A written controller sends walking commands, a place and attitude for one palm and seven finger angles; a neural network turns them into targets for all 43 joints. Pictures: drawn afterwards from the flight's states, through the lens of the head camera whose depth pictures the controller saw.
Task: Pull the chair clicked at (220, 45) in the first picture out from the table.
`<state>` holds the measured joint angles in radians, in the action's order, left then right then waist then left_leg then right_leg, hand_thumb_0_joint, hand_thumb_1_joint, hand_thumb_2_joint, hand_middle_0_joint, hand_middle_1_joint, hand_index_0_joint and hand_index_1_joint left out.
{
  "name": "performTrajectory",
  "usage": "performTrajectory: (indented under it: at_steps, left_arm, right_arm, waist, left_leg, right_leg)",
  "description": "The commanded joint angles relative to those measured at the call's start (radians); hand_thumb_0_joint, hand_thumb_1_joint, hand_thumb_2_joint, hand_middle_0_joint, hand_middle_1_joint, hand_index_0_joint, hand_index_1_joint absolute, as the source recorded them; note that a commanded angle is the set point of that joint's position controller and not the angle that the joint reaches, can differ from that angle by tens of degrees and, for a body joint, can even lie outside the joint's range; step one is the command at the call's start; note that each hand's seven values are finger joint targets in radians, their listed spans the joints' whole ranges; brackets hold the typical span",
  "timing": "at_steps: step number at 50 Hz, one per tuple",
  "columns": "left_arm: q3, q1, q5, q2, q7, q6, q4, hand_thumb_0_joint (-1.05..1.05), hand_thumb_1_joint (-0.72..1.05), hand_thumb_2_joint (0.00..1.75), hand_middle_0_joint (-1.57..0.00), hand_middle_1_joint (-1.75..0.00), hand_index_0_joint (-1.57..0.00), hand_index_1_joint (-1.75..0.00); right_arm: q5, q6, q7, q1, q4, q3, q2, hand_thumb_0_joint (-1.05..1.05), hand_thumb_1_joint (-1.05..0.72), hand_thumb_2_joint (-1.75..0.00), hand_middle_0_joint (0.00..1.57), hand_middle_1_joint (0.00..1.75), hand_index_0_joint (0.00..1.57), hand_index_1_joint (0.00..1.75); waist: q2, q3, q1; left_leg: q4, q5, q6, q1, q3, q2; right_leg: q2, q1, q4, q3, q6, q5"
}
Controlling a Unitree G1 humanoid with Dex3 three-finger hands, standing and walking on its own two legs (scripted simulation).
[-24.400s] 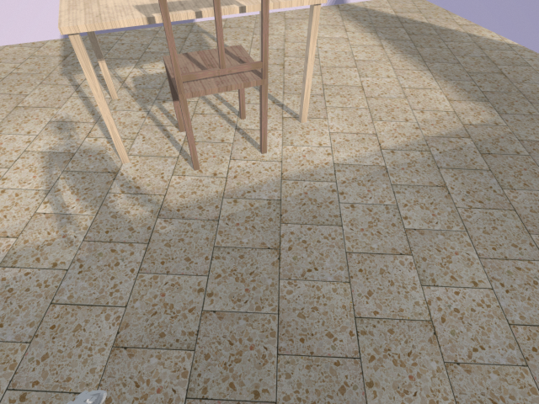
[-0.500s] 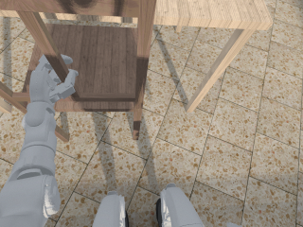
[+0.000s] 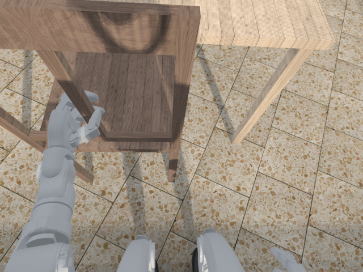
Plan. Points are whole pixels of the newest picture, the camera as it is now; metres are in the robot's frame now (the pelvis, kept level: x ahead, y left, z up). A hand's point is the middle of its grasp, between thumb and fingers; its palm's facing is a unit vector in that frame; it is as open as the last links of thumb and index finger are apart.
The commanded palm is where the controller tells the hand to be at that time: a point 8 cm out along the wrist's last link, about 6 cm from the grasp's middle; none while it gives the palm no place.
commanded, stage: step backward, pulling the chair out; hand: left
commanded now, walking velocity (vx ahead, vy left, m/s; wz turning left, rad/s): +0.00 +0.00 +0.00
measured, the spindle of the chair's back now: (82, 103) +0.46 +0.20 +0.03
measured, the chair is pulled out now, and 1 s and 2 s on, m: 0.02 0.12 0.25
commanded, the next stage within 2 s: none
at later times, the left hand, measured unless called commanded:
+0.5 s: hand (104, 129) +0.40 +0.15 +0.02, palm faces +0.05 -0.99 -0.10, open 5.3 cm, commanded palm +0.39 +0.20 +0.02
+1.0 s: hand (123, 165) +0.33 +0.11 +0.02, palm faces -0.05 -0.99 -0.16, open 5.3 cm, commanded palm +0.32 +0.16 +0.03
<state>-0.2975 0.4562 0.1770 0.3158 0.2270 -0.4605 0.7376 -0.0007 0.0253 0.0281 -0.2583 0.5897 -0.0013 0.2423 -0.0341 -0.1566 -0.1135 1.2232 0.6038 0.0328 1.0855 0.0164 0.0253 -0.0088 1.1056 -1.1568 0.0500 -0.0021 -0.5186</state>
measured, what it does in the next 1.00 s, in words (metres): rises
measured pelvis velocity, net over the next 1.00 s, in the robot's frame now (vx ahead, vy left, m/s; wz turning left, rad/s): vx -0.05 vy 0.00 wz -0.03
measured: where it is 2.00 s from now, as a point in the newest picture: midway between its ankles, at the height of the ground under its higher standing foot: outside the picture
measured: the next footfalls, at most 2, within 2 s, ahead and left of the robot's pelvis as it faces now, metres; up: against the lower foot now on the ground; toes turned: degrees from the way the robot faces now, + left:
left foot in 1.38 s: -0.12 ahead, +0.15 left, +0.00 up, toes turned +0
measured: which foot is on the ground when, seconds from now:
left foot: down 0.00-1.00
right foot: down 0.00-1.00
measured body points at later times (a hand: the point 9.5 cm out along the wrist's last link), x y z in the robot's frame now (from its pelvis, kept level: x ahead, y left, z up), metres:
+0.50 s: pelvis +0.01 +0.01 +0.09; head +0.12 +0.03 +0.52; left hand +0.40 +0.20 +0.03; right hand +0.05 -0.26 -0.03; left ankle -0.03 +0.09 -0.64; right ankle +0.01 -0.12 -0.63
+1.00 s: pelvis -0.05 +0.00 +0.09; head +0.04 -0.01 +0.53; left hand +0.33 +0.16 +0.04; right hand +0.01 -0.28 -0.04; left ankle -0.03 +0.09 -0.64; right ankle +0.00 -0.12 -0.63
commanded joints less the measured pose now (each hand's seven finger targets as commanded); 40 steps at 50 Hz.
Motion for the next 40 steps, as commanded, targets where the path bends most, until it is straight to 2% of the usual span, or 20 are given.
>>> performTrajectory:
  at_steps: [1,4,5,6,8,9,11,12,14,16,18,21,24,25,27,30,33,37,39,40]
  left_arm:
    - [-0.018,0.276,-0.007,0.184,0.028,-0.102,-0.228,0.0,0.9,0.9,-0.5,-1.45,-0.5,-1.45]
    - [-0.023,0.294,-0.007,0.186,0.035,-0.098,-0.194,0.0,0.9,0.9,-0.5,-1.45,-0.5,-1.45]
    - [-0.029,0.381,-0.01,0.212,0.035,-0.102,-0.199,0.0,0.9,0.9,-0.5,-1.45,-0.5,-1.45]
    - [-0.052,0.53,-0.133,0.451,-0.116,0.015,-0.365,0.0,0.9,0.9,-0.5,-1.45,-0.5,-1.45]
    - [0.04,0.359,-0.15,0.281,-0.23,0.147,-0.282,0.0,0.9,0.9,-0.5,-1.45,-0.5,-1.45]
    - [0.082,0.256,-0.155,0.214,-0.258,0.197,-0.182,0.0,0.9,0.9,-0.5,-1.45,-0.5,-1.45]
    - [0.122,0.213,-0.154,0.147,-0.297,0.252,-0.055,0.0,0.9,0.9,-0.5,-1.45,-0.5,-1.45]
    - [0.144,0.234,-0.157,0.139,-0.303,0.263,-0.024,0.0,0.9,0.9,-0.5,-1.45,-0.5,-1.45]
    - [0.15,0.342,-0.15,0.138,-0.324,0.242,0.008,0.0,0.9,0.9,-0.5,-1.45,-0.5,-1.45]
    - [0.167,0.397,-0.156,0.12,-0.332,0.22,0.058,0.0,0.9,0.9,-0.5,-1.45,-0.5,-1.45]
    - [0.183,0.414,-0.158,0.094,-0.323,0.2,0.101,0.0,0.9,0.9,-0.5,-1.45,-0.5,-1.45]
    - [0.201,0.416,-0.161,0.061,-0.311,0.176,0.152,0.0,0.9,0.9,-0.5,-1.45,-0.5,-1.45]
    - [0.213,0.43,-0.163,0.042,-0.303,0.158,0.164,0.0,0.9,0.9,-0.5,-1.45,-0.5,-1.45]
    - [0.206,0.427,-0.165,0.051,-0.3,0.157,0.164,0.0,0.9,0.9,-0.5,-1.45,-0.5,-1.45]
    - [0.211,0.417,-0.165,0.04,-0.296,0.151,0.167,0.0,0.9,0.9,-0.5,-1.45,-0.5,-1.45]
    - [0.18,0.354,-0.165,0.07,-0.297,0.145,0.158,0.0,0.9,0.9,-0.5,-1.45,-0.5,-1.45]
    - [0.181,0.345,-0.163,0.074,-0.301,0.141,0.124,0.0,0.9,0.9,-0.5,-1.45,-0.5,-1.45]
    - [0.179,0.319,-0.157,0.097,-0.314,0.146,0.119,0.0,0.9,0.9,-0.5,-1.45,-0.5,-1.45]
    - [0.192,0.318,-0.156,0.096,-0.319,0.155,0.125,0.0,0.9,0.9,-0.5,-1.45,-0.5,-1.45]
    - [0.186,0.302,-0.156,0.105,-0.323,0.165,0.142,0.0,0.9,0.9,-0.5,-1.45,-0.5,-1.45]
  right_arm:
    - [-0.006,-0.036,-0.014,-0.141,-0.054,0.063,0.164,0.0,-0.9,-0.9,0.2,0.3,0.2,0.3]
    - [-0.006,-0.042,-0.02,-0.136,-0.049,0.061,0.162,0.0,-0.9,-0.9,0.2,0.3,0.2,0.3]
    - [-0.007,-0.043,-0.025,-0.14,-0.041,0.059,0.166,0.0,-0.9,-0.9,0.2,0.3,0.2,0.3]
    - [0.045,0.023,-0.057,-0.151,-0.124,0.056,0.147,0.0,-0.9,-0.9,0.2,0.3,0.2,0.3]
    - [0.052,0.046,-0.102,-0.148,-0.139,0.059,0.128,0.0,-0.9,-0.9,0.2,0.3,0.2,0.3]
    - [0.056,0.066,-0.111,-0.141,-0.127,0.055,0.132,0.0,-0.9,-0.9,0.2,0.3,0.2,0.3]
    - [0.058,0.088,-0.131,-0.133,-0.094,0.043,0.141,0.0,-0.9,-0.9,0.2,0.3,0.2,0.3]
    - [0.058,0.094,-0.131,-0.109,-0.086,0.037,0.147,0.0,-0.9,-0.9,0.2,0.3,0.2,0.3]
    - [0.051,0.097,-0.144,-0.144,-0.055,0.04,0.156,0.0,-0.9,-0.9,0.2,0.3,0.2,0.3]
    - [0.045,0.092,-0.151,-0.165,-0.026,0.045,0.154,0.0,-0.9,-0.9,0.2,0.3,0.2,0.3]
    - [0.039,0.083,-0.148,-0.161,-0.005,0.053,0.148,0.0,-0.9,-0.9,0.2,0.3,0.2,0.3]
    - [0.034,0.067,-0.139,-0.151,0.018,0.065,0.145,0.0,-0.9,-0.9,0.2,0.3,0.2,0.3]
    - [0.02,0.049,-0.135,-0.158,0.038,0.068,0.139,0.0,-0.9,-0.9,0.2,0.3,0.2,0.3]
    - [0.018,0.046,-0.133,-0.162,0.042,0.071,0.142,0.0,-0.9,-0.9,0.2,0.3,0.2,0.3]
    - [0.019,0.041,-0.13,-0.158,0.05,0.069,0.141,0.0,-0.9,-0.9,0.2,0.3,0.2,0.3]
    - [0.024,0.036,-0.136,-0.148,0.046,0.073,0.15,0.0,-0.9,-0.9,0.2,0.3,0.2,0.3]
    - [0.031,0.033,-0.141,-0.139,0.046,0.072,0.146,0.0,-0.9,-0.9,0.2,0.3,0.2,0.3]
    - [0.043,0.026,-0.155,-0.118,0.043,0.073,0.152,0.0,-0.9,-0.9,0.2,0.3,0.2,0.3]
    - [0.048,0.02,-0.164,-0.104,0.045,0.07,0.156,0.0,-0.9,-0.9,0.2,0.3,0.2,0.3]
    - [0.05,0.02,-0.17,-0.104,0.046,0.072,0.165,0.0,-0.9,-0.9,0.2,0.3,0.2,0.3]
  waist:
    - [-0.089,-0.514,0.008]
    - [-0.051,-0.509,0.001]
    - [-0.074,-0.507,-0.012]
    - [-0.156,-0.742,0.055]
    - [-0.124,-0.621,0.029]
    - [-0.043,-0.527,0.028]
    - [-0.022,-0.404,0.02]
    - [-0.051,-0.322,0.018]
    - [-0.031,-0.361,0.017]
    - [-0.091,-0.384,0.016]
    - [-0.173,-0.362,0.023]
    - [-0.228,-0.31,0.033]
    - [-0.255,-0.277,0.032]
    - [-0.235,-0.283,0.032]
    - [-0.209,-0.281,0.032]
    - [-0.121,-0.298,0.038]
    - [-0.089,-0.345,0.032]
    - [-0.048,-0.378,0.036]
    - [-0.02,-0.371,0.036]
    - [-0.01,-0.369,0.037]
  left_leg:
    - [-0.09,-0.725,-0.03,-0.357,-0.064,0.001]
    - [-0.082,-0.681,-0.024,-0.317,-0.057,-0.005]
    - [-0.075,-0.666,-0.022,-0.308,-0.057,-0.006]
    - [-0.262,-0.559,-0.017,-0.583,-0.011,-0.01]
    - [-0.334,-0.56,-0.017,-0.558,-0.011,-0.016]
    - [-0.373,-0.478,-0.017,-0.551,-0.033,0.002]
    - [-0.43,-0.596,-0.009,-0.53,-0.058,0.028]
    - [-0.494,-0.564,-0.016,-0.511,-0.088,0.052]
    - [-0.501,-0.777,-0.015,-0.626,-0.083,0.077]
    - [-0.512,-1.018,-0.022,-0.754,-0.083,0.105]
    - [-0.531,-1.137,-0.022,-0.851,-0.113,0.141]
    - [-0.575,-1.195,-0.006,-0.959,-0.146,0.177]
    - [-0.573,-1.345,-0.023,-1.063,-0.139,0.191]
    - [-0.568,-1.377,-0.03,-1.077,-0.144,0.191]
    - [-0.563,-1.353,-0.039,-1.067,-0.131,0.191]
    - [-0.562,-1.248,-0.038,-0.98,-0.112,0.184]
    - [-0.562,-1.162,-0.045,-0.946,-0.082,0.175]
    - [-0.555,-0.83,-0.065,-0.812,-0.043,0.126]
    - [-0.555,-0.631,-0.071,-0.754,-0.037,0.093]
    - [-0.565,-0.613,-0.07,-0.744,-0.041,0.088]
  right_leg:
    - [-0.012,-0.286,0.061,-0.024,-0.024,0.527]
    - [-0.01,-0.303,0.06,-0.028,-0.022,0.528]
    - [-0.009,-0.291,0.057,-0.033,-0.024,0.525]
    - [0.067,-0.708,0.255,-0.134,-0.047,0.578]
    - [0.089,-0.756,0.312,-0.113,-0.043,0.734]
    - [0.094,-0.711,0.35,-0.094,-0.033,0.625]
    - [0.104,-0.717,0.365,-0.08,-0.026,0.73]
    - [0.12,-0.701,0.393,-0.079,-0.028,0.649]
    - [0.119,-0.753,0.411,-0.077,-0.015,0.82]
    - [0.119,-0.739,0.428,-0.083,-0.004,0.9]
    - [0.098,-0.667,0.443,-0.083,0.001,0.696]
    - [0.056,-0.601,0.469,-0.072,0.003,0.444]
    - [0.05,-0.564,0.495,-0.064,-0.002,0.418]
    - [0.046,-0.574,0.5,-0.061,-0.002,0.44]
    - [0.052,-0.608,0.524,-0.067,-0.007,0.492]
    - [0.074,-0.728,0.542,-0.086,-0.014,0.693]
    - [0.11,-0.811,0.542,-0.119,-0.024,0.872]
    - [0.191,-0.937,0.554,-0.182,-0.06,1.095]
    - [0.229,-0.962,0.575,-0.211,-0.076,1.124]
    - [0.232,-0.97,0.576,-0.208,-0.077,1.131]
